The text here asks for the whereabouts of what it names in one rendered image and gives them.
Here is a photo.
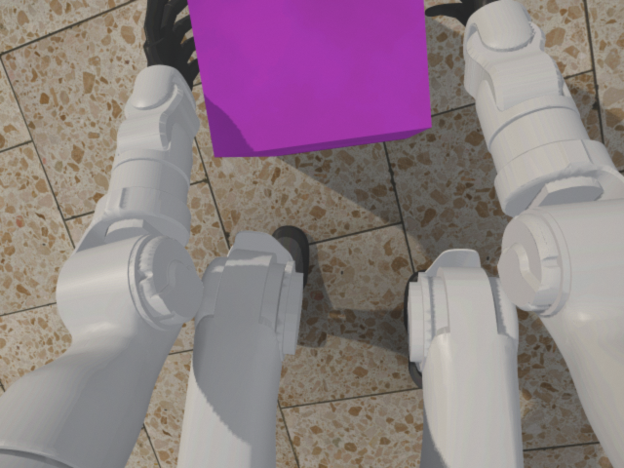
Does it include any left robot hand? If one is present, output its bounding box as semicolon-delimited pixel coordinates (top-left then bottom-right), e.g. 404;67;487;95
143;0;200;92

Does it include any right robot hand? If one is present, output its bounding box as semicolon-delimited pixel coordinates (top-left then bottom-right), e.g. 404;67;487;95
425;0;498;27

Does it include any left robot forearm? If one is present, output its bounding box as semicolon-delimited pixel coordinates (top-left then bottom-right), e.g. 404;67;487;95
56;65;200;310

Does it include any robot left upper arm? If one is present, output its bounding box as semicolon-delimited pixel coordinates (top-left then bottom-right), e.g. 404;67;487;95
0;233;203;468

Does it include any right robot forearm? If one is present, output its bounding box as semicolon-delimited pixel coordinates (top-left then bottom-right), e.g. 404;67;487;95
463;0;624;217

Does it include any robot right upper arm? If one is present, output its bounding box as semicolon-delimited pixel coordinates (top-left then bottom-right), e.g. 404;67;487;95
497;198;624;468

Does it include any right robot foot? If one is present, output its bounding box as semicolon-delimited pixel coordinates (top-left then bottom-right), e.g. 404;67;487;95
404;269;427;389

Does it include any robot foot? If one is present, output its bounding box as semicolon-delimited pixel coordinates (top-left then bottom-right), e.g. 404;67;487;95
272;225;309;289
404;269;427;389

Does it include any left robot foot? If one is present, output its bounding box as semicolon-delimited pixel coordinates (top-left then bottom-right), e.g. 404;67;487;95
272;225;309;289

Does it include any carton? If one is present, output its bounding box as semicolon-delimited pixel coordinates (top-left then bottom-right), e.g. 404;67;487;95
187;0;432;157

